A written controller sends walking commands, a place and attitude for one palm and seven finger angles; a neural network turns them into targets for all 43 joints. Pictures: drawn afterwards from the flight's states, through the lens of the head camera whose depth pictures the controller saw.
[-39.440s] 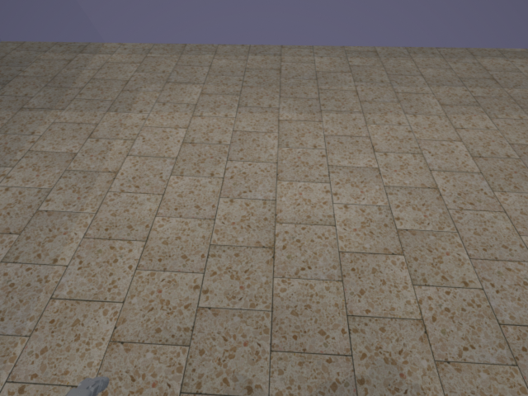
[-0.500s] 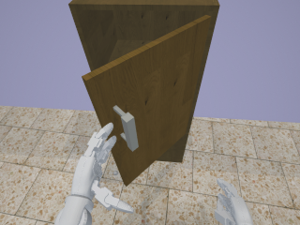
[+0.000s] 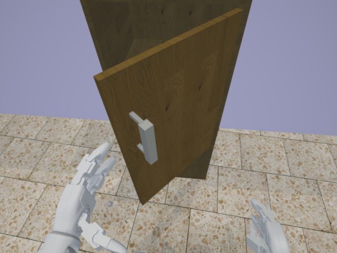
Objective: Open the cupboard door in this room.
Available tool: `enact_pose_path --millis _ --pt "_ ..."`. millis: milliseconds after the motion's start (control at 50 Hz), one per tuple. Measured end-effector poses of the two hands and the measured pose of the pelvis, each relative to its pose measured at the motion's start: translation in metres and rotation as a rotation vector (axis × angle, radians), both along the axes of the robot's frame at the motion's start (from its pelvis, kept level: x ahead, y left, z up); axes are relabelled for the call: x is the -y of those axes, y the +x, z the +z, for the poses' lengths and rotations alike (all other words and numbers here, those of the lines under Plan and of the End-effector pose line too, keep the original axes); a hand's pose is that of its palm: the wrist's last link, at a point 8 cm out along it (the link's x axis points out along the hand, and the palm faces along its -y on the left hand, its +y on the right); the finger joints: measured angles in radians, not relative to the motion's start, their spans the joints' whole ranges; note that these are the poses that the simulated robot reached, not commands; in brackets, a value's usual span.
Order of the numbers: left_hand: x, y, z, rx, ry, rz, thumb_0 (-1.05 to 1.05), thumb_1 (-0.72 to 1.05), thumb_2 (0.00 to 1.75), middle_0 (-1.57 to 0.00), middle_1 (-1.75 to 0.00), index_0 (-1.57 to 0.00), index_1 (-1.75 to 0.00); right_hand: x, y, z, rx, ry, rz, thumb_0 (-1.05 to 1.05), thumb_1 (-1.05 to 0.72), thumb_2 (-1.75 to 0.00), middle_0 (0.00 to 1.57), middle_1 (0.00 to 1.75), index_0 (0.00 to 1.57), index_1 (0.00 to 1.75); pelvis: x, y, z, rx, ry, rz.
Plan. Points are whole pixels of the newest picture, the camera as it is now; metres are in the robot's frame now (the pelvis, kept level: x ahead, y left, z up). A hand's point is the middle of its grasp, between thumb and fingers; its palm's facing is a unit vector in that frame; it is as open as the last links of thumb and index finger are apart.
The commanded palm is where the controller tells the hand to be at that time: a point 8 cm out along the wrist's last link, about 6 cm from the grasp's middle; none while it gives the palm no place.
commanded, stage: draw the hand back to the body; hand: left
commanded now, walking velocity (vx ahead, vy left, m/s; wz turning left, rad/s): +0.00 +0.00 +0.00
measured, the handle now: (143, 138) +0.34 +0.09 +0.10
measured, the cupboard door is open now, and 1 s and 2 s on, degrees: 48 48 48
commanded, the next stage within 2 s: step back with the hand held close in 1.48 s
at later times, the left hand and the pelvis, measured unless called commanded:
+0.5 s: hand (60, 192) +0.20 +0.20 +0.14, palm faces +0.14 -0.96 -0.24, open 15.7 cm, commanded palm +0.16 +0.25 +0.16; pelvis +0.01 +0.01 +0.02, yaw +0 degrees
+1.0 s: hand (18, 163) +0.22 +0.26 +0.19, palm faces +0.40 -0.82 -0.42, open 10.3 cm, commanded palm +0.17 +0.30 +0.21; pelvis +0.03 +0.02 +0.05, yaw -2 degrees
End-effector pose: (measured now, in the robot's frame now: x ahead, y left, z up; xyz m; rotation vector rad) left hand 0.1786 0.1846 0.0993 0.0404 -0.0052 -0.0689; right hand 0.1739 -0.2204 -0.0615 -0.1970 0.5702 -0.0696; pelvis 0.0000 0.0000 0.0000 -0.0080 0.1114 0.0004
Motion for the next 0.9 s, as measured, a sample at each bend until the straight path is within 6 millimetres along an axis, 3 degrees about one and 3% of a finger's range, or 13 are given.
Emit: enact_pose_path --millis 180,320,440,580,700,900 --pt "-0.026 0.0 0.023 0.027 0.028 0.051 -0.01 -0.5 0.3 -0.15 -0.3 -0.15 -0.3 -0.013 -0.005 0.008 0.022 0.022 -0.009 0.02 -0.9 -0.9 0.21 0.3 0.2 0.3 -0.007 0.002 0.007 0.029 -0.006 -0.004" --pt "-0.037 -0.005 0.031 0.008 0.033 0.039 -0.01 -0.5 0.3 -0.15 -0.3 -0.15 -0.3 -0.021 0.003 0.018 0.057 0.016 0.015 0.02 -0.9 -0.9 0.21 0.3 0.2 0.3 -0.012 0.002 0.012 0.056 -0.011 0.0" --pt "-0.058 -0.009 0.042 0.011 0.09 0.096 -0.01 -0.45 0.32 -0.16 -0.3 -0.15 -0.3 -0.025 0.01 0.027 0.075 0.002 0.027 0.02 -0.9 -0.9 0.21 0.3 0.2 0.3 -0.014 0.004 0.017 0.078 -0.013 0.001" --pt "-0.074 -0.014 0.064 0.03 0.262 0.298 -0.01 -0.28 0.39 -0.16 -0.3 -0.16 -0.3 -0.03 0.012 0.035 0.041 -0.021 0.025 0.02 -0.9 -0.9 0.21 0.3 0.2 0.3 -0.017 0.009 0.03 0.114 -0.014 -0.002" --pt "-0.084 -0.009 0.072 0.019 0.324 0.354 0.0 -0.09 0.48 -0.17 -0.3 -0.17 -0.3 -0.034 0.011 0.032 -0.017 -0.021 0.024 0.02 -0.9 -0.9 0.21 0.3 0.2 0.3 -0.02 0.015 0.039 0.137 -0.006 -0.01" --pt "-0.104 -0.003 0.103 0.093 0.409 0.43 0.0 0.25 0.62 -0.19 -0.3 -0.18 -0.3 -0.03 0.02 0.033 -0.053 -0.012 0.014 0.02 -0.9 -0.9 0.21 0.3 0.2 0.3 -0.02 0.025 0.049 0.166 -0.003 -0.022"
